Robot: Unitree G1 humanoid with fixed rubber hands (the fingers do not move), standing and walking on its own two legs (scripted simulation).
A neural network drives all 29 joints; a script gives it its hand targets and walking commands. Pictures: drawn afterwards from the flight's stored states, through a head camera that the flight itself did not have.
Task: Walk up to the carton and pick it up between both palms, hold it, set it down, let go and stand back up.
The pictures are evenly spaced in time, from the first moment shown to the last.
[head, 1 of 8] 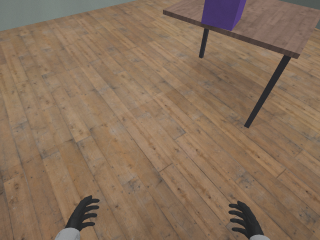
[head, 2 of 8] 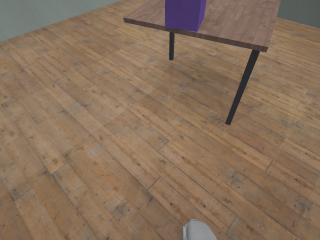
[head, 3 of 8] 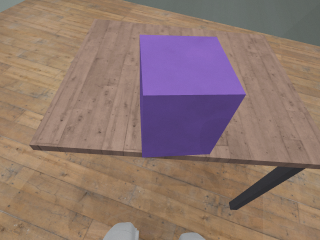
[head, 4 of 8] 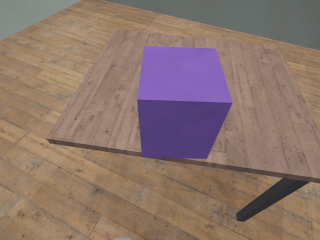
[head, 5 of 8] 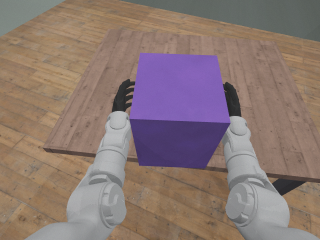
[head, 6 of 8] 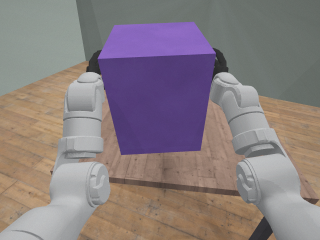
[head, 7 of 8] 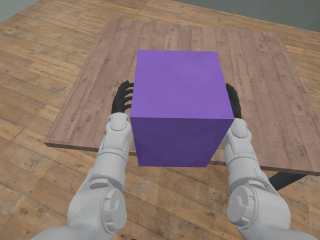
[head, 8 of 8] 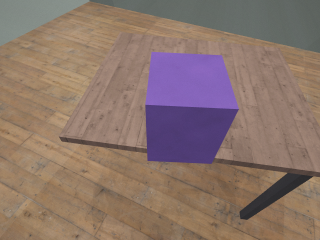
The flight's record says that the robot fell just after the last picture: no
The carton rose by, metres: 0.22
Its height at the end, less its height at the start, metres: +0.00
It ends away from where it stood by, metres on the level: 0.03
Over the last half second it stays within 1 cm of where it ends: yes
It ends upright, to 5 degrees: yes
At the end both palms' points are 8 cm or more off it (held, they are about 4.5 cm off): yes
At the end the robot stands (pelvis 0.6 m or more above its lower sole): yes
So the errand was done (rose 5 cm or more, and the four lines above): yes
